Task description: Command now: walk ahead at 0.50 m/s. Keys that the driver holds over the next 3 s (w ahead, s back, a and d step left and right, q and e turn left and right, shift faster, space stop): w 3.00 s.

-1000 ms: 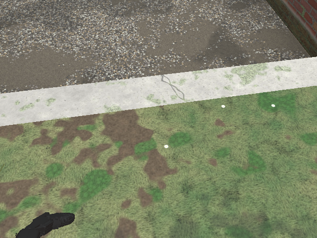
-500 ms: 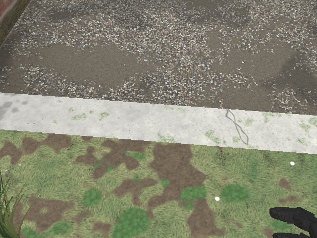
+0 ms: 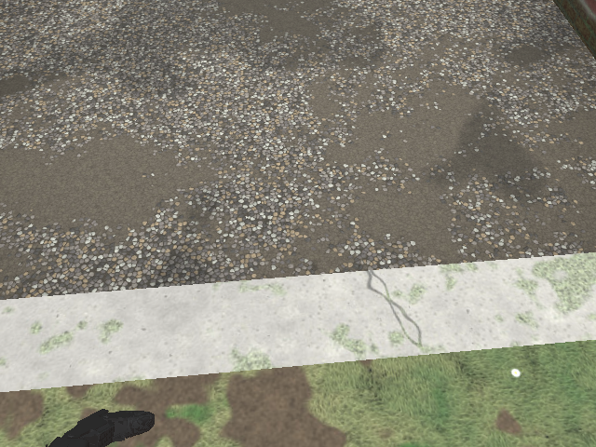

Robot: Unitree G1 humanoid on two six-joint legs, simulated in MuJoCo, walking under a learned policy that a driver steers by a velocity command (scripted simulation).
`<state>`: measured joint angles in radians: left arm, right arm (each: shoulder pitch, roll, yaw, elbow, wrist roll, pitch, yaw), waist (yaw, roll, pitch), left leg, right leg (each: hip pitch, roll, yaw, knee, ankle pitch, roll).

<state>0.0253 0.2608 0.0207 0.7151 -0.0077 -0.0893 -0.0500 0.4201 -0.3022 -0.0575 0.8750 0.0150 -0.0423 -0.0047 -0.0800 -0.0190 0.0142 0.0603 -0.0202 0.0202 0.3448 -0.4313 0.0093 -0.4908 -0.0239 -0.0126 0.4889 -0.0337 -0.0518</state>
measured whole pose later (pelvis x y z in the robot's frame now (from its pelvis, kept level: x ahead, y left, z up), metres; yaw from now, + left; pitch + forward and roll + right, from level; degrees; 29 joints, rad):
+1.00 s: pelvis +0.50 +0.00 +0.00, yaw +0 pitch +1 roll +2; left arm 0.14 0.22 0.04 0.83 -0.01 -0.03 -0.02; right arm 0.46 -0.21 -0.05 0.95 0.02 -0.01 -0.03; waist -0.06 -0.03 0.00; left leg -0.08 -0.03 0.04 0.48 -0.41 0.01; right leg -0.59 -0.07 0.02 0.64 -0.03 -0.05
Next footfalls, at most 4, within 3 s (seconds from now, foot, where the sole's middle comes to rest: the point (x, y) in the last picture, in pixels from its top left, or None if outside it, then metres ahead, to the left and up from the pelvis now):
0.50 left None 0.44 0.12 -0.76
1.04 right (343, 346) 0.70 -0.13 -0.76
1.48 left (233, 333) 0.75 0.13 -0.76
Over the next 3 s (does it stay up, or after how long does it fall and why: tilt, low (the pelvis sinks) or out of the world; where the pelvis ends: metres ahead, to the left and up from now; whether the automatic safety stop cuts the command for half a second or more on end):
stays up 0.70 -0.01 0.02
